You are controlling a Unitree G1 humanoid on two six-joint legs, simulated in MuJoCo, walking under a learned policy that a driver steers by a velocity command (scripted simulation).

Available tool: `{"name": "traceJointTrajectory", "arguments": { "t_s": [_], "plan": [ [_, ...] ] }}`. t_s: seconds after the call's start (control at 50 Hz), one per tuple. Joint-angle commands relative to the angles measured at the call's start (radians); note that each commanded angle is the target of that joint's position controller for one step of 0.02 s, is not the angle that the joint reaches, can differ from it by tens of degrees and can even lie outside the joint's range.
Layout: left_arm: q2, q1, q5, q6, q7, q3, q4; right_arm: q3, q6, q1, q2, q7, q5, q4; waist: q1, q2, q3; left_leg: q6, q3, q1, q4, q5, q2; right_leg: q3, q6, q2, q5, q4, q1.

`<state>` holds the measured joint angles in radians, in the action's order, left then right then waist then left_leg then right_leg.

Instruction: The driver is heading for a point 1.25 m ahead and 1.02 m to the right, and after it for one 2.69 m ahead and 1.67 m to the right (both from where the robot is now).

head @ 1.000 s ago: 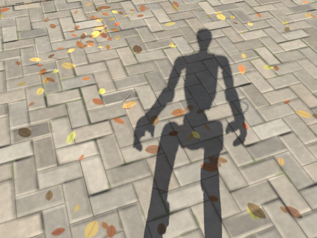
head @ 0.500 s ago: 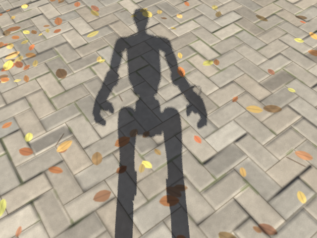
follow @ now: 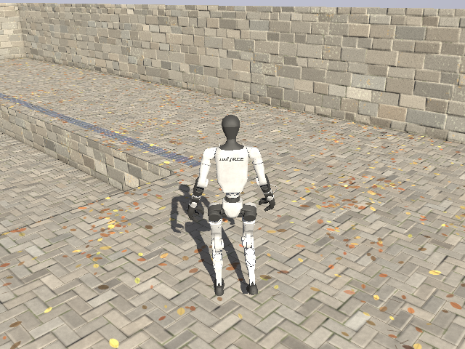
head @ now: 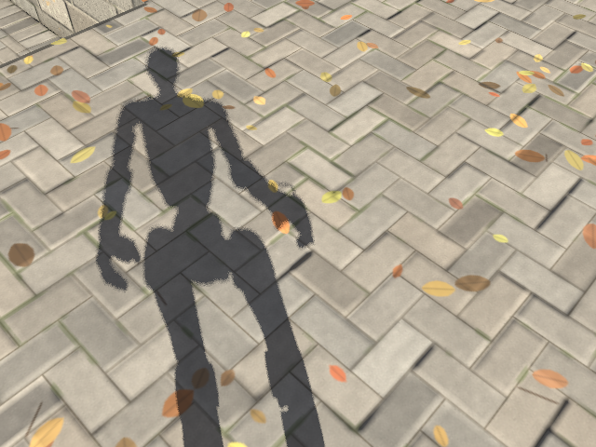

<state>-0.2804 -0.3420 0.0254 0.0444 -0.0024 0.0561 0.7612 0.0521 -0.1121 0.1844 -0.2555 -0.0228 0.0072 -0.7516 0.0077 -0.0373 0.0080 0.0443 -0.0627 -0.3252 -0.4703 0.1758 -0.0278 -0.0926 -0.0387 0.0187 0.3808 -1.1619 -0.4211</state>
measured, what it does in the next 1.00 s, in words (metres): walks ahead, turning right: right foot, then left foot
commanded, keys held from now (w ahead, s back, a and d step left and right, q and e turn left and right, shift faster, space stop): w+e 1.00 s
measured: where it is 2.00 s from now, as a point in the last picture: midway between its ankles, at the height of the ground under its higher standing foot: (499, 301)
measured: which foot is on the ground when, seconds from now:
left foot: down 0.00-0.40, up 0.42-0.88, down 0.90-1.00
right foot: up 0.00-0.40, down 0.42-0.90, up 0.92-1.00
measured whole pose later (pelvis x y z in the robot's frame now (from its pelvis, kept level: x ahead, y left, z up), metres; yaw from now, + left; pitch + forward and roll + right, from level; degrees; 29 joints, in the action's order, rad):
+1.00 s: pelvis +0.55 -0.12 -0.01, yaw -33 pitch +2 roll +1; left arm -0.30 -0.35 0.03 0.02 -0.02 0.06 0.71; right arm 0.05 -0.11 0.13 -0.27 -0.02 0.01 -0.70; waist 0.03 -0.03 0.01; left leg 0.02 -0.02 -0.39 -0.53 0.18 -0.03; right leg -0.13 -0.02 0.06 0.44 -1.17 -0.36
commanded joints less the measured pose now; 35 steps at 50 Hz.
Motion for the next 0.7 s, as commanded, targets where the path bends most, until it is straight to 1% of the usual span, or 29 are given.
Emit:
{"name": "traceJointTrajectory", "arguments": {
  "t_s": [0.02,0.06,0.1,0.12,0.16,0.18,0.22,0.26,0.3,0.32,0.34,0.36,0.38,0.4,0.42,0.44,0.46,0.48,0.5,0.52,0.54,0.56,0.58,0.6,0.64,0.68,0.7],
  "plan": [
    [-0.084,0.017,0.003,0.004,0.000,0.032,-0.082,0.023,-0.011,0.039,-0.091,0.005,0.005,0.024,-0.018,0.147,-0.013,0.143,0.285,0.189,0.295,-0.010,0.276,-0.037,0.011,-0.112,-0.096,-0.004,-0.228],
    [-0.064,0.028,0.001,-0.009,-0.004,0.031,-0.089,0.031,-0.021,0.041,-0.113,0.005,0.003,0.006,-0.010,0.129,0.002,0.153,0.203,0.170,0.320,-0.123,0.277,-0.036,0.023,-0.121,-0.147,0.021,-0.257],
    [-0.057,0.062,-0.004,-0.011,-0.006,0.030,-0.104,0.038,-0.021,0.052,-0.130,0.010,0.005,-0.011,-0.013,0.109,0.009,0.154,0.133,0.195,0.326,-0.226,0.277,-0.044,0.035,-0.125,-0.227,0.083,-0.307],
    [-0.054,0.078,-0.004,-0.010,-0.004,0.030,-0.109,0.039,-0.018,0.056,-0.135,0.013,0.005,-0.018,-0.017,0.106,0.010,0.148,0.099,0.211,0.326,-0.263,0.272,-0.039,0.037,-0.124,-0.276,0.129,-0.319],
    [-0.045,0.123,-0.004,-0.003,0.007,0.026,-0.121,0.039,-0.010,0.055,-0.142,0.019,0.002,-0.026,-0.030,0.105,0.017,0.127,0.023,0.226,0.327,-0.295,0.249,-0.007,0.036,-0.122,-0.381,0.253,-0.300],
    [-0.037,0.158,-0.004,0.001,0.014,0.023,-0.129,0.039,-0.006,0.061,-0.147,0.022,0.001,-0.031,-0.044,0.103,0.026,0.118,-0.007,0.231,0.327,-0.297,0.241,0.017,0.034,-0.119,-0.424,0.316,-0.284],
    [-0.017,0.237,-0.007,0.004,0.029,0.014,-0.157,0.042,0.004,0.097,-0.164,0.028,-0.004,-0.047,-0.078,0.091,0.049,0.111,-0.039,0.264,0.325,-0.295,0.255,0.059,0.025,-0.114,-0.464,0.409,-0.276],
    [-0.011,0.293,-0.004,0.004,0.043,0.010,-0.185,0.046,0.017,0.129,-0.179,0.031,-0.011,-0.064,-0.097,0.083,0.072,0.110,-0.056,0.328,0.310,-0.312,0.282,0.083,0.013,-0.110,-0.443,0.470,-0.297],
    [-0.018,0.326,-0.002,0.003,0.055,0.012,-0.213,0.051,0.032,0.142,-0.193,0.031,-0.020,-0.075,-0.098,0.086,0.084,0.102,-0.073,0.397,0.274,-0.386,0.308,0.110,-0.008,-0.098,-0.375,0.509,-0.308],
    [-0.027,0.325,-0.002,0.002,0.060,0.016,-0.223,0.054,0.040,0.136,-0.203,0.033,-0.025,-0.076,-0.084,0.094,0.077,0.093,-0.088,0.420,0.239,-0.487,0.315,0.131,-0.024,-0.082,-0.326,0.524,-0.282],
    [-0.042,0.308,-0.003,0.000,0.063,0.024,-0.228,0.058,0.046,0.126,-0.218,0.036,-0.028,-0.074,-0.062,0.113,0.054,0.083,-0.106,0.436,0.183,-0.649,0.316,0.160,-0.044,-0.054,-0.272,0.530,-0.229],
    [-0.063,0.268,-0.006,-0.004,0.063,0.035,-0.226,0.064,0.052,0.118,-0.235,0.041,-0.032,-0.070,-0.031,0.138,0.018,0.073,-0.120,0.448,0.103,-0.823,0.314,0.189,-0.066,-0.019,-0.216,0.527,-0.157],
    [-0.097,0.173,-0.005,-0.007,0.061,0.053,-0.207,0.068,0.060,0.107,-0.248,0.046,-0.033,-0.066,0.027,0.147,-0.039,0.061,-0.135,0.437,-0.038,-0.943,0.303,0.208,-0.093,0.021,-0.186,0.542,-0.032],
    [-0.149,0.009,-0.004,-0.009,0.050,0.083,-0.165,0.063,0.064,0.087,-0.240,0.051,-0.037,-0.059,0.119,0.120,-0.122,0.030,-0.158,0.340,-0.251,-0.900,0.266,0.200,-0.132,0.056,-0.262,0.622,0.212],
    [-0.238,-0.130,-0.005,-0.020,0.026,0.112,-0.135,0.041,0.054,0.108,-0.183,0.050,-0.010,-0.037,0.161,-0.025,-0.219,-0.011,-0.156,0.067,-0.571,-0.485,0.212,-0.048,-0.196,-0.099,-0.296,0.632,0.529],
    [-0.321,-0.073,-0.004,-0.004,0.027,0.112,-0.154,-0.003,0.021,0.202,-0.052,0.028,0.013,0.018,0.023,-0.235,-0.326,-0.057,-0.005,-0.357,-0.891,0.422,-0.006,-0.630,-0.395,-0.333,-0.144,0.743,0.824],
    [-0.221,-0.112,-0.005,0.005,0.031,0.089,-0.163,0.015,-0.017,0.074,-0.153,0.011,-0.025,0.028,0.119,-0.108,-0.375,-0.041,0.165,-0.467,-0.958,0.394,0.024,-0.695,-0.380,-0.344,-0.059,0.846,0.835],
    [-0.181,-0.068,-0.011,0.015,0.032,0.074,-0.154,0.022,-0.033,-0.007,-0.178,0.005,-0.053,0.060,0.111,-0.073,-0.219,-0.021,0.153,-0.519,-0.912,0.292,0.065,-0.541,-0.328,-0.312,-0.138,0.860,0.714],
    [-0.157,-0.001,-0.006,0.019,0.032,0.065,-0.160,0.017,-0.039,-0.014,-0.164,0.011,-0.036,0.056,0.059,0.025,-0.140,-0.018,0.150,-0.467,-0.816,0.207,0.109,-0.423,-0.289,-0.265,-0.243,0.861,0.558],
    [-0.130,0.062,-0.010,0.018,0.030,0.055,-0.174,0.024,-0.035,-0.012,-0.169,0.017,-0.011,0.047,0.020,0.038,-0.088,-0.030,0.143,-0.402,-0.737,0.168,0.133,-0.336,-0.266,-0.226,-0.351,0.876,0.429],
    [-0.116,0.094,-0.021,0.018,0.026,0.048,-0.188,0.030,-0.022,0.013,-0.172,0.016,-0.005,0.046,-0.012,0.016,-0.076,-0.042,0.149,-0.340,-0.706,0.140,0.149,-0.297,-0.262,-0.202,-0.411,0.899,0.348],
    [-0.119,0.106,-0.021,0.020,0.023,0.048,-0.190,0.031,-0.010,0.026,-0.166,0.016,-0.001,0.047,-0.027,0.010,-0.069,-0.058,0.143,-0.312,-0.671,0.126,0.150,-0.283,-0.265,-0.190,-0.446,0.918,0.301],
    [-0.125,0.106,-0.017,0.023,0.018,0.049,-0.184,0.029,0.001,0.032,-0.151,0.017,0.004,0.046,-0.035,0.010,-0.063,-0.076,0.130,-0.300,-0.636,0.113,0.147,-0.254,-0.269,-0.182,-0.491,0.926,0.260],
    [-0.136,0.096,-0.016,0.025,0.012,0.051,-0.178,0.025,0.009,0.020,-0.139,0.020,0.009,0.051,-0.036,0.009,-0.053,-0.092,0.120,-0.297,-0.592,0.084,0.141,-0.225,-0.270,-0.170,-0.517,0.933,0.224],
    [-0.158,0.067,-0.014,0.024,-0.001,0.057,-0.161,0.017,0.015,-0.054,-0.117,0.024,0.012,0.075,-0.015,0.000,-0.026,-0.116,0.110,-0.310,-0.462,-0.022,0.124,-0.183,-0.253,-0.142,-0.520,0.937,0.186],
    [-0.160,0.040,-0.008,0.017,-0.009,0.057,-0.145,0.008,0.013,-0.134,-0.097,0.020,0.009,0.094,0.017,-0.021,-0.015,-0.120,0.107,-0.274,-0.295,-0.157,0.093,-0.151,-0.216,-0.103,-0.457,0.922,0.166],
    [-0.162,0.026,-0.006,0.014,-0.011,0.058,-0.138,0.004,0.010,-0.171,-0.090,0.016,0.006,0.103,0.034,-0.032,-0.014,-0.118,0.105,-0.246,-0.221,-0.211,0.076,-0.150,-0.202,-0.094,-0.417,0.913,0.159]
  ]
}}
Keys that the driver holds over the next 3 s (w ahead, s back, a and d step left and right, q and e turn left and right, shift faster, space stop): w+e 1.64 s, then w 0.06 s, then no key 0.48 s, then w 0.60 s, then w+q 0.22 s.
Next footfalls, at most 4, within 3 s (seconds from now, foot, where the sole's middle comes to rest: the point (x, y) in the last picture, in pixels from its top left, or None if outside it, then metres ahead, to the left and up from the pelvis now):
0.42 right None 0.36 -0.17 -0.77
0.90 left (339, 361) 0.70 -0.08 -0.77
1.42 right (496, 350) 0.73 -0.47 -0.77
1.88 left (512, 251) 1.05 -0.58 -0.77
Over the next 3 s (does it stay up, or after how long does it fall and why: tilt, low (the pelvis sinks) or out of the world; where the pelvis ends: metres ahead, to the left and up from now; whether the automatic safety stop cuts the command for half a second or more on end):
stays up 0.98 -0.84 0.00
